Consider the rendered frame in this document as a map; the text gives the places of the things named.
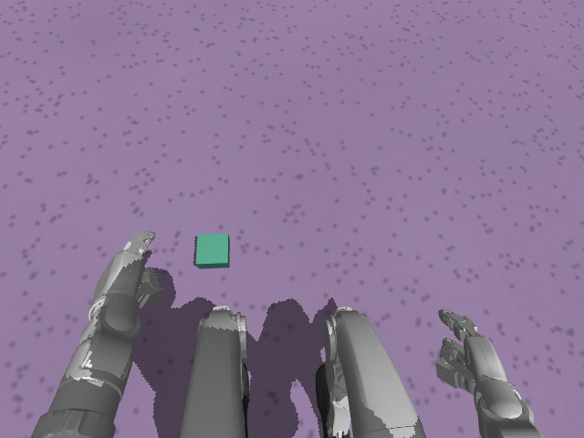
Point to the left robot arm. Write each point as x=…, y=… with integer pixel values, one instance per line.
x=92, y=387

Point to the right robot hand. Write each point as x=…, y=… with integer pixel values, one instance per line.
x=473, y=362

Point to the right robot arm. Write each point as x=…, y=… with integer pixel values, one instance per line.
x=501, y=411

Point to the small box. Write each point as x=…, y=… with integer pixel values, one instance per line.
x=213, y=251

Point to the right robot foot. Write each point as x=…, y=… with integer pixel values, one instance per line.
x=322, y=392

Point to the left robot hand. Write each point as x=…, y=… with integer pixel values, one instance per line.
x=123, y=273

